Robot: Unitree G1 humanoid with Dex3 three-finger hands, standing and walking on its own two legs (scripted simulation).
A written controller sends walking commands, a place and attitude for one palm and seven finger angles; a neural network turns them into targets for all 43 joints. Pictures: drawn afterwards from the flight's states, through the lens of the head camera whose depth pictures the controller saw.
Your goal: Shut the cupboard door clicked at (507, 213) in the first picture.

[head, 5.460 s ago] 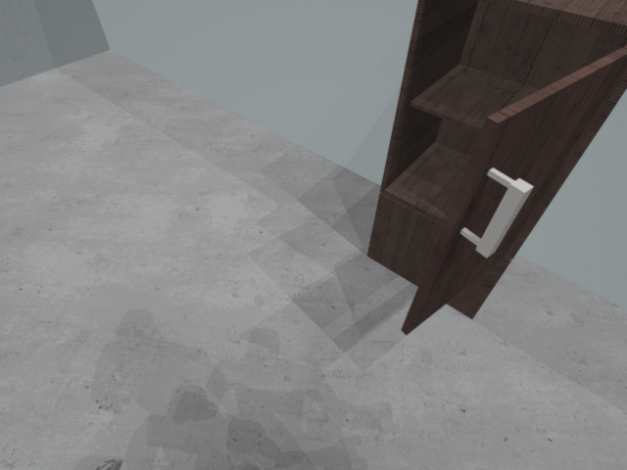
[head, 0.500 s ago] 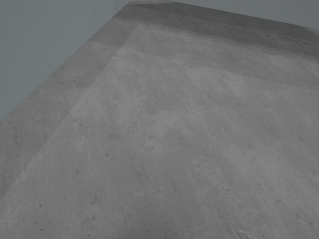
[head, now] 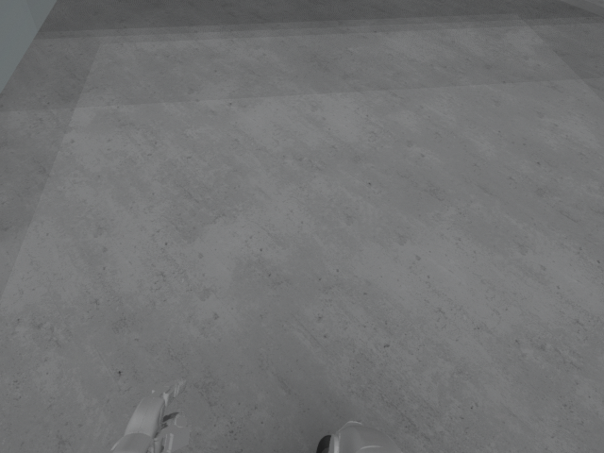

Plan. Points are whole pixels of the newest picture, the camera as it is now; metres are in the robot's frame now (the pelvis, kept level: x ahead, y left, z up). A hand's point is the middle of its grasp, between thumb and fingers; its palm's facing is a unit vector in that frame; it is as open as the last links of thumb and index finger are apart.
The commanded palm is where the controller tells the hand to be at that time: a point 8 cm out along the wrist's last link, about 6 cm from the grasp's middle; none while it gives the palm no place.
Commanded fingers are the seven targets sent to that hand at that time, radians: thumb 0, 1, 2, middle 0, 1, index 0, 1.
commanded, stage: walk around to get in front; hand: left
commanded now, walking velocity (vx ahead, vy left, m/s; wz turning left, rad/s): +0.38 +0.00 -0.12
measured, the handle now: out of the picture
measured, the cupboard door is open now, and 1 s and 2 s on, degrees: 76 76 76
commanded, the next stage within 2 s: walk to a spot facing it in 1.12 s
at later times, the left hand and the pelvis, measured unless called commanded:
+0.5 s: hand (159, 426) +0.18 +0.22 -0.17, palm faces +0.02 -0.99 -0.15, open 7.4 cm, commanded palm none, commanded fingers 0.00 0.90 0.90 -0.20 -0.30 -0.20 -0.30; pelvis +0.22 +0.04 +0.01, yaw -5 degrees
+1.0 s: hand (237, 219) +0.55 +0.13 -0.14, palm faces -0.13 -0.97 -0.21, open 7.4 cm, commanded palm none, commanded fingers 0.00 0.90 0.90 -0.20 -0.30 -0.20 -0.30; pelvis +0.43 -0.04 +0.01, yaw -9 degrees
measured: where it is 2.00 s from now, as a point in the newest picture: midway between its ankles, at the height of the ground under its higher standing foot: (313, 296)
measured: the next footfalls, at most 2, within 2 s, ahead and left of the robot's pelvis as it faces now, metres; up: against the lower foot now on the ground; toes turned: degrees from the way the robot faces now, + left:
left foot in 0.42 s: +0.33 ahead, +0.14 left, +0.00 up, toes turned +6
right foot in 0.90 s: +0.50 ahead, -0.16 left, +0.00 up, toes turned -20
